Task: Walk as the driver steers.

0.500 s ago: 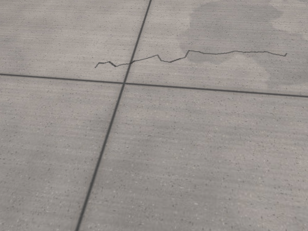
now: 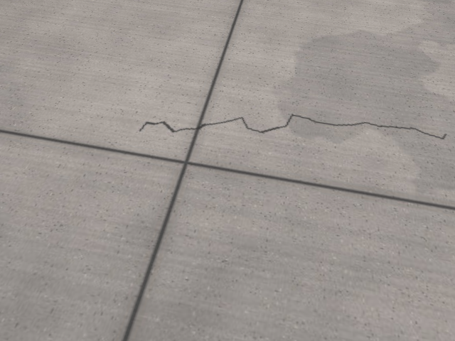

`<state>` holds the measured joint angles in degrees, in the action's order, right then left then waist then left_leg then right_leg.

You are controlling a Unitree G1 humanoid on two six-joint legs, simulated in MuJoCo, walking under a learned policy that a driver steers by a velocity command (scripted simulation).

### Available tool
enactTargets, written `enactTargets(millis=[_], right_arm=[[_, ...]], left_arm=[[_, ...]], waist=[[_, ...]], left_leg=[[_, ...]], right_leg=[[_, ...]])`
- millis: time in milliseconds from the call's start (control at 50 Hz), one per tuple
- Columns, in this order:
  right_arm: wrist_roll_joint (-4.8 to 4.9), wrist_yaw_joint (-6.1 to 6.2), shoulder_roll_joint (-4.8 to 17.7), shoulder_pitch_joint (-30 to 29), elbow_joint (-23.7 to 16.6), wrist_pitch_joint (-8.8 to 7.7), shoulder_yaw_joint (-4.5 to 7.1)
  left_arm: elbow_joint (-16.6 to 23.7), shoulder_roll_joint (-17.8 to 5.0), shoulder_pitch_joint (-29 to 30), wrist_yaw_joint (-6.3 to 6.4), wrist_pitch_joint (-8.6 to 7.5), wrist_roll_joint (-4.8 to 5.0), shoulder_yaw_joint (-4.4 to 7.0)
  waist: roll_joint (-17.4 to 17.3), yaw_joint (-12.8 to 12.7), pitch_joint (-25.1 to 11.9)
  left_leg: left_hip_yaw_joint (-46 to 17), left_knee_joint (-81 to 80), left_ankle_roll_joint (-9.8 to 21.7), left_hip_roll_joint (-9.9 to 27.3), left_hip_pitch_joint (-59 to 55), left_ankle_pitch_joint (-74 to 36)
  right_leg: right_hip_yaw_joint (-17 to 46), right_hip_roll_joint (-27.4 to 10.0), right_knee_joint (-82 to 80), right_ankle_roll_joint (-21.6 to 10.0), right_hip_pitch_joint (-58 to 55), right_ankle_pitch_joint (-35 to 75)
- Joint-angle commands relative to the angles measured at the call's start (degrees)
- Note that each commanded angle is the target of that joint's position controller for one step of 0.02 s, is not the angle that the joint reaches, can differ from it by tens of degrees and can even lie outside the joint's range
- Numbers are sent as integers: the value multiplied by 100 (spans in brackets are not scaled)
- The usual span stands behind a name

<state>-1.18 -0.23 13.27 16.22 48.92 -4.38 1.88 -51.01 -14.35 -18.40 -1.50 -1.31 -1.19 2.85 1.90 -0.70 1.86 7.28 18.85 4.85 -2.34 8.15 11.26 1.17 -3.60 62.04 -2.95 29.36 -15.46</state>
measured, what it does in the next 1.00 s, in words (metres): walks ahead, turning right: right foot, then left foot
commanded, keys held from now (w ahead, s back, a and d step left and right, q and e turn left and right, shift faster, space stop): w+e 0.54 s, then w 0.46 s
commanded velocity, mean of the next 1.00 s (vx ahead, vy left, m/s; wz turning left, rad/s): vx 0.50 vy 0.00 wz -0.37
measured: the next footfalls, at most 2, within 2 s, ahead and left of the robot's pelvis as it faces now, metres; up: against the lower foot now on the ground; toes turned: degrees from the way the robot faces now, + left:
right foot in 0.34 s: +0.31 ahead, -0.12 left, +0.00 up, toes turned -16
left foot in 0.88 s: +0.67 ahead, -0.08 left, +0.00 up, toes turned -22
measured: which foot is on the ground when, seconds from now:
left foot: down 0.00-0.32, up 0.34-0.86, down 0.88-1.00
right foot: up 0.00-0.32, down 0.34-0.90, up 0.92-1.00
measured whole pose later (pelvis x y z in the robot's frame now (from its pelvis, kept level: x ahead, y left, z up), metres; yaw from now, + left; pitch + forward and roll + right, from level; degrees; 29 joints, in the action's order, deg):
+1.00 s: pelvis +0.54 -0.11 -0.01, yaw -25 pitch +0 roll +0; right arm -1.4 -0.6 14.6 10.8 46.0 -3.4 2.3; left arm -52.0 -15.7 -20.6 -0.3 -3.3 -1.3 2.6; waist 1.6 -1.8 2.8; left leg 3.9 28.3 4.1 -2.4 18.3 9.9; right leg 3.2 3.9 64.3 -5.0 16.7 -20.8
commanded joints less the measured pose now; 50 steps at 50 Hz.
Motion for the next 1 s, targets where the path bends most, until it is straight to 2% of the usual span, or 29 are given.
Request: enactTargets(millis=[20, 100, 160, 220, 280, 300, 320, 340, 360, 380, 400, 420, 440, 480, 540, 600, 660, 760, 800, 820, 840, 860, 880, 900, 920, 940, 960, 980, 1000], right_arm=[[32, 42, 606, 207, -132, -176, 151], [23, 69, 535, 403, 29, -176, 127], [25, 115, 629, 633, 169, -169, 141], [5, 166, 739, 871, 331, -112, 161], [-22, 229, 974, 770, 367, -24, 208], [-37, 237, 1063, 722, 360, 34, 233], [-25, 230, 1126, 681, 328, 86, 249], [-10, 202, 1080, 585, 190, 86, 234], [41, 67, 351, 850, -194, 42, 95], [1, 42, 810, 168, -391, -27, 179], [50, 16, 752, -196, -542, -110, 148], [60, 25, 749, -155, -513, -169, 130], [4, 37, 736, -113, -455, -131, 142], [-150, 12, 660, 118, -424, 93, 129], [-166, -40, 536, -126, -567, 265, 104], [-139, -68, 534, -797, -773, 282, 92], [-109, -105, 500, -1295, -907, 259, 59], [-59, -154, 533, -2011, -1156, 176, 17], [-49, -157, 613, -1926, -1184, 136, 35], [-44, -140, 667, -1624, -1105, 116, 60], [-34, -96, 765, -1169, -958, 95, 110], [-29, -31, 863, -394, -703, 57, 173], [-107, 50, 1069, 503, -487, 1, 250], [-249, 101, 1720, 1173, -452, -10, 413], [-102, 22, 1551, 1044, -337, 77, 410], [8, -16, 1197, 436, -433, 111, 328], [26, -43, 844, 19, -487, 97, 243], [-1, -42, 676, -123, -442, 71, 186], [12, -26, 588, -115, -344, 34, 147]], left_arm=[[229, -215, -53, -78, 59, -29, 90], [498, -137, 749, -137, 41, -34, 47], [735, -58, 1375, -203, 27, -60, -33], [920, -102, 1697, -236, 20, -77, -49], [876, -254, 1297, -175, 36, -95, 23], [768, -354, 858, -145, 21, -98, 81], [572, -501, 181, -104, -26, -125, 172], [330, -909, -705, -18, -51, -198, 341], [402, -1594, -551, 60, -17, -166, 515], [445, -1587, -705, 53, 41, 57, 524], [390, -1403, -365, 104, 58, 80, 478], [385, -1077, -120, 120, 42, 97, 399], [415, -891, 137, 138, 6, 93, 345], [453, -720, 319, 146, -90, 133, 266], [401, -939, 82, 114, -204, 134, 313], [313, -884, -274, 108, -220, 127, 287], [193, -825, -641, 120, -244, 125, 249], [45, -862, -1004, 199, -258, 36, 199], [20, -940, -921, 241, -268, 4, 199], [32, -985, -767, 257, -279, -1, 199], [33, -1044, -662, 261, -295, -9, 205], [13, -1071, -583, 239, -299, -16, 203], [57, -980, -546, 215, -326, 15, 164], [223, -459, -1086, 172, -346, 214, 43], [133, -684, -1166, 187, -330, 134, 88], [160, -818, -785, 189, -296, 1, 121], [223, -737, -416, 137, -302, -29, 86], [268, -629, -250, 96, -278, -23, 67], [294, -590, -237, 61, -219, -84, 56]], waist=[[-608, -25, 142], [-566, 82, 349], [-562, 241, 454], [-529, 299, 479], [-737, 36, 81], [-767, -164, -198], [-687, -465, -596], [-246, -889, -1091], [1156, -399, -1465], [379, -693, -1734], [99, -520, -886], [-260, -279, -397], [-426, -41, -133], [-293, 227, -199], [-180, 230, -160], [3, -23, 41], [111, -272, 31], [160, -522, 173], [221, -383, 224], [253, -197, 176], [289, 7, -18], [152, 365, -409], [-75, 765, -961], [-1200, 690, -1865], [-1468, 559, -1905], [-746, 326, -877], [-330, 252, -368], [-358, 137, -54], [-540, 17, 48]], left_leg=[[-782, -1189, 384, 1575, -222, -1557], [-194, -1206, 339, 1461, -395, -1890], [132, -1160, 285, 1527, -614, -2290], [364, -833, 209, 1676, -1184, -3133], [634, 300, 118, 1744, -1592, -5564], [672, 1086, 125, 1756, -1587, -5954], [704, 2187, 87, 1721, -1247, -5529], [749, 3833, -82, 1541, -158, -3950], [570, 6013, -429, 356, 2486, 1589], [-796, 6610, -431, 75, 3231, 1844], [-1001, 6316, -374, 481, 3606, 1197], [-940, 5732, -374, 687, 3336, 818], [-946, 5300, -419, 818, 2995, 723], [-945, 4836, -585, 881, 2393, 712], [-770, 4223, -761, 862, 2465, 397], [-676, 3337, -810, 892, 2867, -388], [-638, 2591, -730, 816, 2980, -1004], [-527, 1732, -490, 575, 3020, -1070], [-546, 1431, -310, 470, 2692, -767], [-528, 1245, -202, 361, 2216, -554], [-461, 1148, -98, 166, 1562, -298], [-376, 847, 28, 1, 643, -313], [-852, 726, 241, 495, -710, -299], [-3255, 584, 885, 2110, -2431, 410], [-4963, -235, 1206, 2629, -2400, 469], [-4276, -333, 1141, 2426, -1505, 943], [-3521, -497, 1036, 2177, -786, 827], [-2929, -694, 856, 1876, -307, 474], [-2508, -821, 717, 1642, 10, 86]], right_leg=[[108, -184, -8, 61, 724, 634], [-83, -148, -990, 107, 1038, 1382], [-466, -68, -1887, 16, 837, 1675], [-756, 84, -2426, -219, 698, 1348], [-1089, 588, -2577, -578, -77, 472], [-1120, 787, -2666, -729, -575, 168], [-1017, 941, -3021, -902, -1485, 154], [-117, 416, -3455, -1208, -2881, -105], [2921, -1371, -3756, -2090, -4619, 70], [4170, -1591, -4453, -2316, -4716, 237], [3222, -1494, -4579, -2101, -4110, 539], [2665, -1263, -4693, -1835, -3322, 1126], [2184, -943, -4762, -1595, -2753, 1666], [1628, -577, -4878, -1460, -2181, 2327], [1371, -308, -5005, -1404, -1913, 2472], [1266, -208, -5159, -1168, -2108, 2378], [1191, -207, -5101, -931, -2590, 2684], [1265, -457, -4887, -901, -3346, 3154], [1303, -615, -4736, -832, -3472, 3552], [1226, -621, -4545, -735, -3405, 4058], [1150, -577, -4124, -646, -3350, 4859], [971, -385, -3239, -554, -3262, 5270], [791, -149, -2023, -463, -2538, 4404], [356, 631, 74, -187, -877, 1842], [394, 1132, 1031, -187, 79, -1339], [600, 724, 1293, -229, 445, -953], [555, 483, 1029, -226, 428, -560], [464, 288, 681, -224, 326, -386], [408, 161, 399, -168, 132, -295]])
